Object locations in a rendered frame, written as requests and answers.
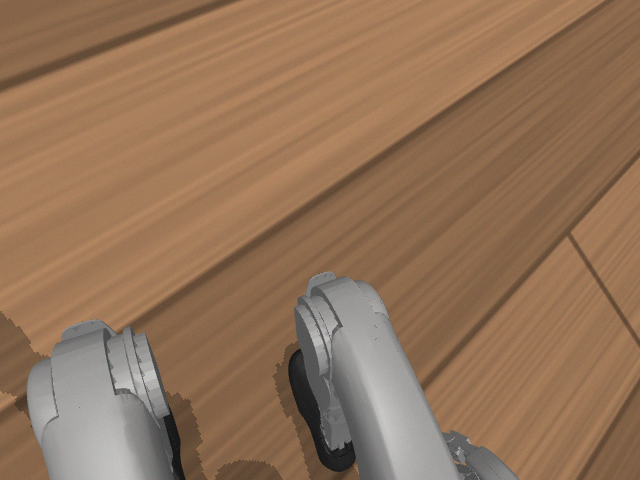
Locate right robot foot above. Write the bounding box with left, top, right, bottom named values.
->
left=288, top=348, right=356, bottom=472

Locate left robot foot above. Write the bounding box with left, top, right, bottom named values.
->
left=163, top=404, right=186, bottom=480

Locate right robot hand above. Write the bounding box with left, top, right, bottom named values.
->
left=442, top=430, right=520, bottom=480

